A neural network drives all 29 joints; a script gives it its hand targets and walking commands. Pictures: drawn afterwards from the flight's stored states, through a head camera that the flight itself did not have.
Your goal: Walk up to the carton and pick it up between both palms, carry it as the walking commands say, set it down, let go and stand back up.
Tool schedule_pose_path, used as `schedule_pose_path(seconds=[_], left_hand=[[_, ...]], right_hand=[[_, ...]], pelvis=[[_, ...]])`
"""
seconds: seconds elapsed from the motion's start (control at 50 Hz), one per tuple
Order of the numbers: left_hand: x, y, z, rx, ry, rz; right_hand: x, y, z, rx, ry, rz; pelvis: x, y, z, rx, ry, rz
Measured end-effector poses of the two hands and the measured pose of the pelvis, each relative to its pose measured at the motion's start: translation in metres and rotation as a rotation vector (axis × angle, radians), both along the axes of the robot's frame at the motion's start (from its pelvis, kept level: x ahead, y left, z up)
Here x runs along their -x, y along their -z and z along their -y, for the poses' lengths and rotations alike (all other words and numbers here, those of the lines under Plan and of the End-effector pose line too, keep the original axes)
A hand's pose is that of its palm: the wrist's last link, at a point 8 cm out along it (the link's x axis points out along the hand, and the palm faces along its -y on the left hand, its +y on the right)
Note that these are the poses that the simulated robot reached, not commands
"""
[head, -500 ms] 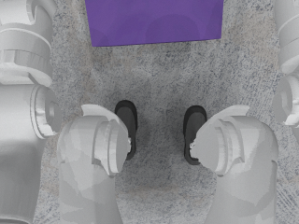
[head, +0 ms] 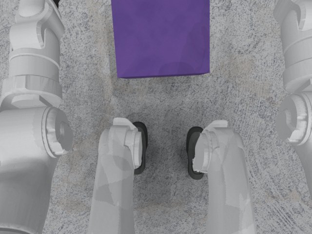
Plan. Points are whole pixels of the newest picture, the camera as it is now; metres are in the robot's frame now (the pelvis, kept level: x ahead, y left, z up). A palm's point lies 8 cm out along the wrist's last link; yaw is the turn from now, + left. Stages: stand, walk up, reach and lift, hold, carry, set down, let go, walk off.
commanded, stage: set down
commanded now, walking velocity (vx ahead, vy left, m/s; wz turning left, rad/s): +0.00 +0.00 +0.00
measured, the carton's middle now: (161, 35) +0.55 +0.03 -0.37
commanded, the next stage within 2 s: let go in 0.86 s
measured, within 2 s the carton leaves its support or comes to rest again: neither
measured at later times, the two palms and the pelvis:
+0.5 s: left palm out of the picture +0.55 +0.24 +0.06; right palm out of the picture +0.59 -0.20 +0.06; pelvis +0.02 +0.00 +0.14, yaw -1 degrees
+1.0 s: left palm out of the picture +0.53 +0.24 +0.12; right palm out of the picture +0.56 -0.20 +0.12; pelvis +0.05 +0.00 +0.23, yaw +0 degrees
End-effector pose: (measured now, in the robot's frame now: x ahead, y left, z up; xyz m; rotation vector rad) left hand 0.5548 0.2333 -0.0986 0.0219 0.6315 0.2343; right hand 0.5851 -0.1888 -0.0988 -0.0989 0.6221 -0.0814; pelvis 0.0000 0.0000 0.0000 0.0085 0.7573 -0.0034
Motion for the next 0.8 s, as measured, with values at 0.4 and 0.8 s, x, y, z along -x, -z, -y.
schedule_pose_path(seconds=[0.4, 0.8], left_hand=[[0.001, -0.122, -0.011, 0.002, 0.01, 0.001], [0.006, -0.226, -0.01, 0.017, 0.026, -0.004]], right_hand=[[-0.003, -0.123, 0.01, -0.007, -0.012, 0.002], [0.003, -0.226, 0.009, -0.013, -0.02, -0.02]], pelvis=[[-0.017, -0.111, 0.002, 0.002, 0.007, -0.077], [-0.039, -0.213, -0.001, 0.008, -0.002, -0.033]])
